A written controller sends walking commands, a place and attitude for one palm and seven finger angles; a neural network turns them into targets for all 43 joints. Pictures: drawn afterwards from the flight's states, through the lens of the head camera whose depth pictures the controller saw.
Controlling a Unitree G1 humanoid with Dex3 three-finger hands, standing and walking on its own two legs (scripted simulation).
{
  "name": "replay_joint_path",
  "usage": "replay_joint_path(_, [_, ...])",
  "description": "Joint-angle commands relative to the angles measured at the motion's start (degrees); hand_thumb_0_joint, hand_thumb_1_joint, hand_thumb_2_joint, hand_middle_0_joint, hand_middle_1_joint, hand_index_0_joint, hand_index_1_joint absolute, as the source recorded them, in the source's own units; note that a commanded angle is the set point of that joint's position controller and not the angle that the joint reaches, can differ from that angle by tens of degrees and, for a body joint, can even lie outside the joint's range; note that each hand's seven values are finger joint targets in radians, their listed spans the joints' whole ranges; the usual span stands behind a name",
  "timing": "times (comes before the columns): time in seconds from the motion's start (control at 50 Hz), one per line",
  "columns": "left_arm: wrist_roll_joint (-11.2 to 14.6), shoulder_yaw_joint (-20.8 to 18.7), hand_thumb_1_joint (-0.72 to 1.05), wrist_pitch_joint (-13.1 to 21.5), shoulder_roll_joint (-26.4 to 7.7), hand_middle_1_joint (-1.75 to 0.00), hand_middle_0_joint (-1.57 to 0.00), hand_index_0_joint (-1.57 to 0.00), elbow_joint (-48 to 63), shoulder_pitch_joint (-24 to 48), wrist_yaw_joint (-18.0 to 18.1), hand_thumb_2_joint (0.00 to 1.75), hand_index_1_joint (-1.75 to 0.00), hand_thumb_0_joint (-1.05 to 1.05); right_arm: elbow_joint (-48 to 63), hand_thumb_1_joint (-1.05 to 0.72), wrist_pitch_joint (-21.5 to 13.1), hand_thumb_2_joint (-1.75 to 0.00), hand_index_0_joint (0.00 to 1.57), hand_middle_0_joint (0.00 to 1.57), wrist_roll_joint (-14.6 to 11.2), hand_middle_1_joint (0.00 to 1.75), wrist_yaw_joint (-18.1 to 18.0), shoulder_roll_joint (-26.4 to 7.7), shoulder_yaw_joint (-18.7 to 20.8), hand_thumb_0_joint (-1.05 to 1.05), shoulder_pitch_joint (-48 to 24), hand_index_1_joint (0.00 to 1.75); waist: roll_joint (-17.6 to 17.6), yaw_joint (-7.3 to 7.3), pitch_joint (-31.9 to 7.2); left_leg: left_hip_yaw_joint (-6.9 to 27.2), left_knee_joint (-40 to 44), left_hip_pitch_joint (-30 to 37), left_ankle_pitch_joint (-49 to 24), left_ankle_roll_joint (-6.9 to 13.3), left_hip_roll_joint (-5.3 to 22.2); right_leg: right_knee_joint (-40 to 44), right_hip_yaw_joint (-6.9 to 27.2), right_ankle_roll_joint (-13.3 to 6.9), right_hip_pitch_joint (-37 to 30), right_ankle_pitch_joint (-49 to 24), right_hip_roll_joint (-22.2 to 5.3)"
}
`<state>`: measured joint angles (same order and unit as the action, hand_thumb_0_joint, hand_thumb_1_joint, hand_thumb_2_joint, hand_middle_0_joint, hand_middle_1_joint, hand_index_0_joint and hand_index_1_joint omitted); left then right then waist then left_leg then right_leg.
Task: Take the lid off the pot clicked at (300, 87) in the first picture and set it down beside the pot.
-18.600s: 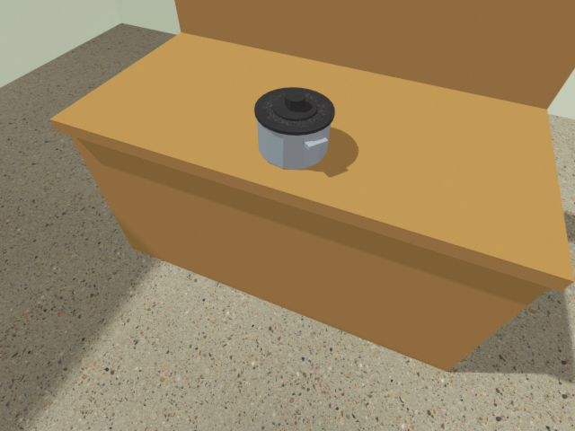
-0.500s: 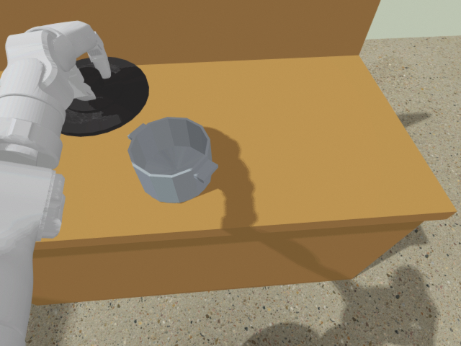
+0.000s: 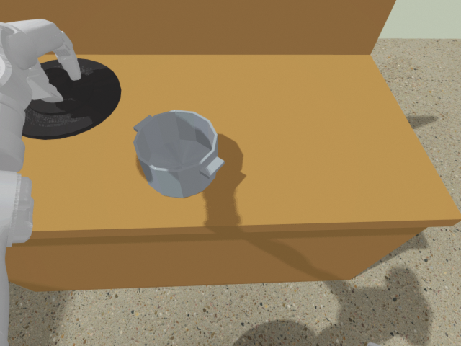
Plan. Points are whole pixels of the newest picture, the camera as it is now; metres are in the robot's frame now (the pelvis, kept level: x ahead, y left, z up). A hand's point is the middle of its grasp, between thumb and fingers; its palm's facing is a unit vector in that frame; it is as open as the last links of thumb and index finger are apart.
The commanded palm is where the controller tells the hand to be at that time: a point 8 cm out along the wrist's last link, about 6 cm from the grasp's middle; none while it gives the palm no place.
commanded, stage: move the lid sideways beside the pot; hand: left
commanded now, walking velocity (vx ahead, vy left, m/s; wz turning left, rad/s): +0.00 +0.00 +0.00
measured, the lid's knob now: (55, 82) +0.51 +0.27 +0.17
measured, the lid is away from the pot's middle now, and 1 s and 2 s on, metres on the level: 0.18 0.24 0.23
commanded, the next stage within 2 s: lower the lid onto the table in 0.60 s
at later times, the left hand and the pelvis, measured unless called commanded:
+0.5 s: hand (0, 87) +0.47 +0.33 +0.19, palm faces -0.36 -0.11 -0.93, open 7.8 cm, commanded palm +0.51 +0.33 +0.26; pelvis +0.00 +0.01 +0.00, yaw +0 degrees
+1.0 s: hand (12, 98) +0.48 +0.33 +0.16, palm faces -0.40 -0.07 -0.91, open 7.8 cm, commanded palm +0.52 +0.33 +0.24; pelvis -0.01 +0.02 -0.01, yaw -1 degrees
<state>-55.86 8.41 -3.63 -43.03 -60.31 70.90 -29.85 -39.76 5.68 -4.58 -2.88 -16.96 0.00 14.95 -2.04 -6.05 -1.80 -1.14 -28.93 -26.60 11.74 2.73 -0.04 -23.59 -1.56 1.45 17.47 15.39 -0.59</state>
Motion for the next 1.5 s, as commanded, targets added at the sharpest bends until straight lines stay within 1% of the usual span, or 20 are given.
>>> replay_joint_path(0.0, [-0.2, -5.6, 0.66, 1.7, -18.1, -1.09, -0.86, -0.83, 13.0, 32.6, 2.3, 0.93, -1.06, 0.00, 3.7, -0.90, -0.6, -0.90, 0.20, 0.20, 0.2, 0.30, -0.9, -9.8, 2.8, 0.00, 4.0, 0.30, -4.2, -0.80, -26.1, 1.9, -1.9, 26.3, -22.9, 2.9, -0.9, 1.3, -1.5, -2.8, 2.8, -20.9, 3.3])
replay_joint_path(0.1, [-0.1, -7.3, 0.66, 3.8, -21.4, -1.09, -0.86, -0.83, 15.4, 33.1, 2.1, 0.93, -1.06, 0.00, 3.8, -0.90, -0.2, -0.90, 0.20, 0.20, 0.2, 0.30, -1.2, -9.8, 2.8, 0.00, 4.2, 0.30, -5.8, -0.49, -28.1, 2.2, -2.3, 27.3, -25.4, 3.1, -0.6, 1.1, -1.4, -2.7, 2.4, -21.7, 3.5])
replay_joint_path(0.16, [0.1, -6.0, 0.66, 4.1, -20.0, -1.09, -0.86, -0.83, 11.3, 31.1, 1.6, 0.93, -1.06, 0.00, 3.2, -0.90, 0.2, -0.90, 0.20, 0.20, -0.2, 0.30, -1.3, -9.9, 2.6, 0.00, 4.7, 0.30, -5.8, -0.89, -24.3, 2.3, -1.8, 25.5, -21.6, 2.8, -0.5, 1.6, -2.3, -2.8, 4.8, -17.6, 3.7])
replay_joint_path(0.3, [0.0, -8.8, 0.66, 6.4, -25.0, -1.09, -0.86, -0.83, 15.1, 32.6, 1.6, 0.93, -1.06, 0.00, 3.1, -0.90, 0.9, -0.90, 0.20, 0.20, 0.0, 0.30, -1.5, -10.3, 2.7, 0.00, 5.6, 0.30, -8.5, -0.51, -28.7, 2.9, -2.6, 28.1, -25.9, 2.9, 0.0, 1.0, -2.2, -2.8, 4.6, -18.2, 3.9])
replay_joint_path(0.34, [0.1, -6.0, 0.66, 6.3, -21.6, -1.09, -0.86, -0.83, 11.5, 31.6, 1.3, 0.93, -1.06, 0.00, 2.5, -0.90, 0.9, -0.90, 0.20, 0.20, -0.3, 0.30, -1.6, -10.2, 2.6, 0.00, 6.1, 0.30, -8.1, -1.34, -25.7, 2.9, -2.4, 27.4, -23.7, 2.7, 0.0, 1.6, -2.7, -2.8, 7.1, -15.7, 4.1])
replay_joint_path(0.4, [0.1, -9.2, 0.66, 7.1, -26.3, -1.09, -0.86, -0.83, 11.7, 31.1, 1.4, 0.93, -1.06, 0.00, 2.5, -0.90, 1.1, -0.90, 0.20, 0.20, -0.2, 0.30, -1.7, -10.8, 2.5, 0.00, 6.5, 0.30, -7.1, -0.79, -26.7, 2.9, -2.6, 26.7, -22.8, 2.8, 0.1, 1.2, -2.6, -2.9, 6.0, -15.6, 4.1])
replay_joint_path(0.46, [-0.1, -7.7, 0.66, 7.2, -25.1, -1.09, -0.86, -0.83, 10.6, 32.1, 1.3, 0.93, -1.06, 0.00, 2.2, -0.90, 1.0, -0.90, 0.20, 0.20, -0.4, 0.30, -1.9, -10.7, 2.4, 0.00, 6.9, 0.30, -7.1, -1.01, -25.2, 3.0, -2.2, 25.9, -20.1, 2.7, 0.2, 1.5, -3.0, -2.9, 6.9, -13.7, 4.2])
replay_joint_path(0.52, [-0.4, -8.9, 0.66, 8.0, -26.4, -1.09, -0.86, -0.83, 14.9, 33.4, 1.7, 0.93, -1.06, 0.00, 2.6, -0.90, 1.0, -0.90, 0.20, 0.20, 0.0, 0.30, -1.8, -10.5, 2.7, 0.00, 7.2, 0.30, -10.9, -0.57, -29.4, 3.7, -3.1, 29.9, -26.5, 2.6, 0.5, 1.1, -2.9, -3.0, 7.3, -15.1, 4.3])
replay_joint_path(0.62, [0.8, -6.1, 0.66, 7.2, -22.5, -1.09, -0.86, -0.83, 9.6, 31.5, 0.6, 0.93, -1.06, 0.00, 1.7, -0.90, 1.4, -0.90, 0.20, 0.20, -0.5, 0.30, -1.6, -10.8, 2.6, 0.00, 7.3, 0.30, -6.8, -1.33, -23.5, 3.6, -2.4, 26.0, -19.5, 2.5, 0.5, 1.8, -3.4, -2.9, 9.9, -11.7, 4.3])
replay_joint_path(0.72, [-0.6, -7.5, 0.66, 7.8, -24.3, -1.09, -0.86, -0.83, 13.5, 33.5, 1.3, 0.93, -1.06, 0.00, 2.1, -0.90, 1.2, -0.90, 0.20, 0.20, 0.0, 0.30, -1.6, -10.6, 2.8, 0.00, 8.0, 0.30, -9.8, -1.01, -28.4, 4.2, -3.3, 29.5, -24.1, 2.3, 0.6, 1.1, -3.2, -3.1, 10.0, -12.5, 4.6])
replay_joint_path(0.74, [-0.2, -5.6, 0.66, 7.7, -21.4, -1.09, -0.86, -0.83, 10.9, 32.0, 1.1, 0.93, -1.06, 0.00, 2.0, -0.90, 1.1, -0.90, 0.20, 0.20, -0.1, 0.30, -1.6, -10.4, 2.7, 0.00, 8.0, 0.30, -8.7, -1.40, -26.4, 4.3, -3.1, 28.3, -21.9, 2.2, 0.5, 1.3, -3.6, -3.1, 11.0, -11.2, 4.6])
replay_joint_path(0.78, [0.7, -6.5, 0.66, 8.2, -22.6, -1.09, -0.86, -0.83, 7.1, 28.9, 0.8, 0.93, -1.06, 0.00, 1.7, -0.90, 1.0, -0.90, 0.20, 0.20, -0.2, 0.30, -1.6, -11.0, 2.5, 0.00, 7.9, 0.30, -6.2, -1.07, -23.0, 3.4, -2.6, 24.2, -17.2, 2.4, 0.3, 1.3, -3.4, -3.2, 10.5, -10.6, 4.1])
replay_joint_path(0.86, [0.1, -4.6, 0.66, 7.7, -21.3, -1.09, -0.86, -0.83, 8.2, 32.1, 1.4, 0.93, -1.06, 0.00, 1.8, -0.90, 1.1, -0.90, 0.20, 0.20, -0.4, 0.30, -1.7, -10.9, 2.4, 0.00, 8.0, 0.30, -6.0, -1.73, -22.9, 3.2, -2.2, 23.5, -13.3, 2.3, 0.2, 0.9, -3.4, -3.1, 10.9, -8.8, 4.4])
replay_joint_path(0.94, [-0.7, -6.0, 0.66, 9.4, -23.1, -1.09, -0.86, -0.83, 14.2, 35.7, 2.5, 0.93, -1.06, 0.00, 2.0, -0.90, 0.4, -0.90, 0.20, 0.20, 0.1, 0.30, -2.4, -10.7, 2.6, 0.00, 9.0, 0.30, -10.8, -1.58, -28.3, 4.2, -3.2, 28.6, -19.1, 2.2, 0.8, 0.5, -3.2, -3.3, 11.2, -10.2, 4.6])
replay_joint_path(1.0, [0.1, -9.7, 0.66, 10.2, -26.6, -1.09, -0.86, -0.83, 12.9, 33.0, 3.2, 0.93, -1.06, 0.00, 2.0, -0.90, 0.1, -0.90, 0.20, 0.20, 0.4, 0.30, -2.6, -10.7, 2.4, 0.00, 9.6, 0.30, -10.0, -1.06, -29.7, 4.3, -3.8, 28.5, -22.3, 2.4, 0.8, -0.1, -2.9, -3.3, 9.8, -12.5, 4.5])
replay_joint_path(1.16, [-1.6, -6.4, 0.66, 8.8, -22.6, -1.09, -0.86, -0.83, 3.5, 27.3, 4.0, 0.93, -1.06, 0.00, 1.2, -0.90, 0.4, -0.90, 0.20, 0.20, -0.2, 0.30, -2.2, -11.0, 2.4, 0.00, 10.6, 0.30, -6.8, -1.71, -22.8, 3.1, -4.0, 23.3, -18.1, 2.0, 0.8, -0.2, -3.3, -3.2, 12.9, -10.9, 4.9])
replay_joint_path(1.22, [-1.3, -7.8, 0.66, 9.6, -24.8, -1.09, -0.86, -0.83, 11.0, 32.4, 4.0, 0.93, -1.06, 0.00, 1.6, -0.90, 0.8, -0.90, 0.20, 0.20, 0.1, 0.30, -2.4, -11.0, 2.9, 0.00, 10.6, 0.30, -9.5, -1.70, -30.0, 3.4, -4.8, 26.9, -22.9, 2.2, 0.9, -0.9, -2.6, -3.1, 11.0, -13.9, 4.7])
replay_joint_path(1.32, [-0.2, -9.3, 0.66, 11.0, -25.4, -1.09, -0.86, -0.83, 13.0, 31.2, 3.9, 0.93, -1.06, 0.00, 1.3, -0.90, 1.0, -0.90, 0.20, 0.20, 0.4, 0.30, -2.7, -10.7, 3.3, 0.00, 11.6, 0.30, -11.3, -1.80, -32.1, 3.9, -6.1, 30.2, -30.1, 2.4, 1.2, -1.3, -2.6, -2.8, 12.3, -15.5, 5.0])
replay_joint_path(1.42, [-0.1, -9.6, 0.66, 10.6, -25.4, -1.09, -0.86, -0.83, 2.2, 22.7, 4.5, 0.93, -1.06, 0.00, 0.6, -0.90, 1.6, -0.90, 0.20, 0.20, -0.1, 0.30, -2.6, -11.1, 2.5, 0.00, 11.8, 0.30, -5.4, -1.84, -23.8, 2.2, -6.1, 21.6, -22.0, 2.5, 0.8, -1.7, -2.9, -2.7, 13.0, -14.1, 5.0])
replay_joint_path(1.48, [-1.5, -9.6, 0.66, 10.8, -27.2, -1.09, -0.86, -0.83, 7.3, 26.8, 5.4, 0.93, -1.06, 0.00, 1.4, -0.90, 1.8, -0.90, 0.20, 0.20, -0.1, 0.30, -2.5, -11.4, 2.4, 0.00, 10.9, 0.30, -10.0, -1.07, -26.0, 2.0, -6.1, 21.8, -21.9, 2.1, 0.8, -2.3, -2.6, -3.5, 12.4, -14.6, 4.6])
